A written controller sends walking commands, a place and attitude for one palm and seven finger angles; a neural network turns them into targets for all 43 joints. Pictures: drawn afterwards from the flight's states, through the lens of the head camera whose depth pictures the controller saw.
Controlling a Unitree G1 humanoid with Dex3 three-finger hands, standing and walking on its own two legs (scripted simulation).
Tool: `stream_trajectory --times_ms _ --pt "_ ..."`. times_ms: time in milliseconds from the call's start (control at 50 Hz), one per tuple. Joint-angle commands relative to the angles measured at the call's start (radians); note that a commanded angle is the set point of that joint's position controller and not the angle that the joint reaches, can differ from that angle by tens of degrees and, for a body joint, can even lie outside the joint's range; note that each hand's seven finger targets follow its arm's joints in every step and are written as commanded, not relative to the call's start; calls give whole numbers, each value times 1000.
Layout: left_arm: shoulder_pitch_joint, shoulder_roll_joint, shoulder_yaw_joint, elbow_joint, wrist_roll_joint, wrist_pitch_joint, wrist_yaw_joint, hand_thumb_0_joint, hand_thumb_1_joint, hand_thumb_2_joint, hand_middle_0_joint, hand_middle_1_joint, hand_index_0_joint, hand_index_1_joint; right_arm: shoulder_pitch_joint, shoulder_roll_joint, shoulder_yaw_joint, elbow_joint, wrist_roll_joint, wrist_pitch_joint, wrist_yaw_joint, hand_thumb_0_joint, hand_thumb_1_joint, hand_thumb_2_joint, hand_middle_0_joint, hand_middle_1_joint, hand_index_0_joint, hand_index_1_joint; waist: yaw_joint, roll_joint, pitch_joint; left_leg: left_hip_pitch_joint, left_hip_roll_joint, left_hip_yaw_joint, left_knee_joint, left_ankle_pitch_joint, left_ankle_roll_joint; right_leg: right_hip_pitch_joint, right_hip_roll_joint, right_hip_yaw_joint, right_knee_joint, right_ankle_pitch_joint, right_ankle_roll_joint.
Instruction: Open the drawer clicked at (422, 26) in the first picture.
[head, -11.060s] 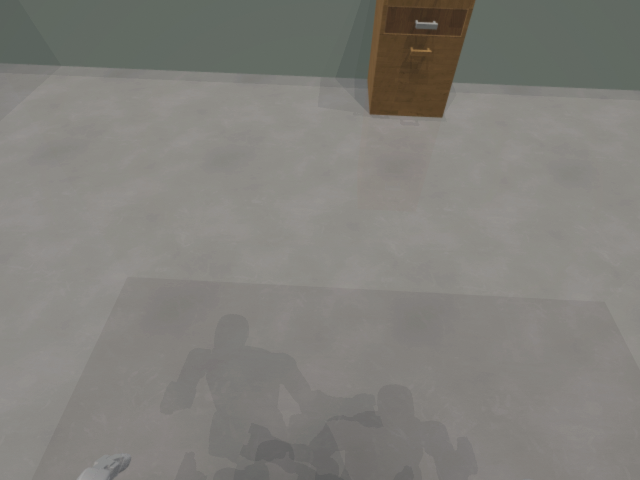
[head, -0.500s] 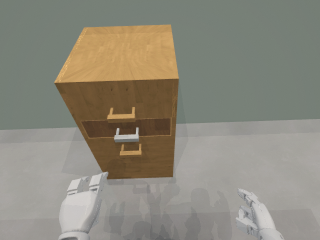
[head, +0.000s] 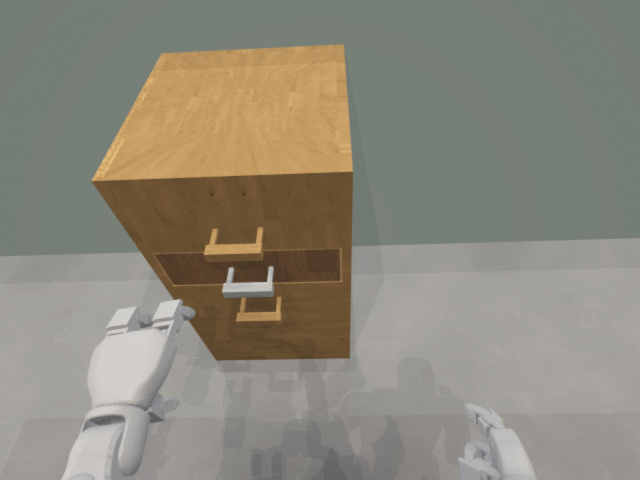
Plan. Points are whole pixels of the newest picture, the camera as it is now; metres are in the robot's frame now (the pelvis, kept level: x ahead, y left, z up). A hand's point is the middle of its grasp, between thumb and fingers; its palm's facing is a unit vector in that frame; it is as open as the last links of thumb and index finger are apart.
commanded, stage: raise the hand with hooked fingers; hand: left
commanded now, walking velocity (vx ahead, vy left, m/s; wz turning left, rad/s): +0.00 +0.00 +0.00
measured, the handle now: (249, 280) +0.51 +0.23 -0.22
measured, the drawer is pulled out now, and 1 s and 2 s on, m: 0.00 0.00 0.00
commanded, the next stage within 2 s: move the hooked fingers above the handle in 0.98 s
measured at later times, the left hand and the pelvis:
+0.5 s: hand (139, 291) +0.30 +0.25 +0.09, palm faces +0.09 -0.07 -0.99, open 13.7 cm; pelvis +0.01 +0.01 +0.01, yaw +2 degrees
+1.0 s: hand (118, 298) +0.28 +0.27 +0.09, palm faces +0.10 -0.07 -0.99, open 13.8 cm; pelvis -0.02 +0.02 +0.02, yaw +2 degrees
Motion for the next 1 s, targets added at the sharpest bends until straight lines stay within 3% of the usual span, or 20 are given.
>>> stream_trajectory --times_ms 0,100,180,240,360,420,560,640,680,780,840,900,920,980 --pt "-159 190 169 -292 13 -74 101 0 -197 430 -278 -1005 -278 -1005 -141 -107 -75 -142 -12 -61 -6 0 -900 -900 200 300 200 300 14 29 -291 117 -38 -51 -17 439 24 214 -36 116 -71 641 6" --pt "-193 170 155 -226 -8 -39 124 0 -313 380 -287 -1080 -287 -1080 -132 -124 -100 -113 4 -56 4 0 -900 -900 200 300 200 300 -9 -34 -282 117 -33 -50 -20 460 21 196 -34 80 -73 652 16" --pt "-257 175 114 -174 -33 46 59 0 -407 340 -293 -1140 -293 -1140 -151 -134 -101 -116 32 -37 -1 0 -900 -900 200 300 200 300 -4 -102 -251 110 -37 -38 -61 433 23 246 -39 66 -104 648 29" --pt "-321 210 114 -204 -41 73 -1 0 -477 310 -298 -1185 -298 -1185 -164 -136 -92 -126 36 -24 -12 0 -900 -900 200 300 200 300 6 -88 -286 146 -39 -35 -79 472 28 300 -46 60 -110 687 34" --pt "-439 251 130 -201 -31 56 -68 0 -500 300 -300 -1200 -300 -1200 -166 -124 -75 -120 37 -8 -17 0 -900 -900 200 300 200 300 8 -26 -243 205 -30 -38 -110 516 24 282 -35 39 -142 631 25" --pt "-514 283 153 -167 -33 54 -84 0 -500 300 -300 -1200 -300 -1200 -167 -126 -70 -119 43 -1 -18 0 -900 -900 200 300 200 300 7 -33 -227 205 -27 -41 -126 501 21 289 -31 37 -163 595 21" --pt "-688 280 109 -101 -56 64 -146 0 -500 300 -300 -1200 -300 -1200 -160 -125 -64 -109 59 8 -24 0 -900 -900 200 300 200 300 -11 -9 -218 247 -21 -49 -162 478 19 277 -27 10 -201 496 17" --pt "-568 237 85 -43 -72 53 -198 0 -500 300 -300 -1200 -300 -1200 -145 -130 -63 -123 60 11 -13 0 -900 -900 200 300 200 300 1 -49 -190 233 -16 -54 -177 480 17 275 -24 -4 -211 471 17" --pt "-556 251 98 -70 -80 28 -212 0 -500 300 -300 -1200 -300 -1200 -142 -133 -66 -131 58 11 -10 0 -900 -900 200 300 200 300 6 -55 -183 233 -15 -54 -183 466 19 271 -24 -3 -218 450 17" --pt "-608 296 152 -138 -67 -56 -172 0 -500 300 -300 -1200 -300 -1200 -134 -131 -71 -131 52 -7 -11 0 -900 -900 200 300 200 300 16 -30 -195 237 -12 -62 -194 412 20 246 -22 -1 -225 369 11" --pt "-659 320 182 -180 -48 -96 -108 0 -500 300 -300 -1200 -300 -1200 -124 -127 -77 -119 49 -24 -12 0 -900 -900 200 300 200 300 17 30 -228 261 -8 -74 -192 410 14 223 -20 -2 -221 330 4" --pt "-656 314 189 -168 -44 -97 -59 0 -500 300 -300 -1200 -300 -1200 -110 -125 -88 -98 50 -34 -9 0 -900 -900 200 300 200 300 17 74 -264 289 -6 -72 -183 457 5 213 -16 -7 -212 350 0" --pt "-651 320 198 -146 -44 -85 -50 0 -500 300 -300 -1200 -300 -1200 -109 -128 -89 -94 54 -34 -6 0 -900 -900 200 300 200 300 17 59 -261 281 -6 -76 -186 449 2 214 -13 -7 -215 339 1" --pt "-622 265 143 -74 -58 -40 -54 0 -500 300 -300 -1200 -300 -1200 -109 -130 -91 -84 64 -33 -5 0 -900 -900 200 300 200 300 4 8 -215 253 -5 -65 -197 412 4 205 -15 -16 -223 325 6"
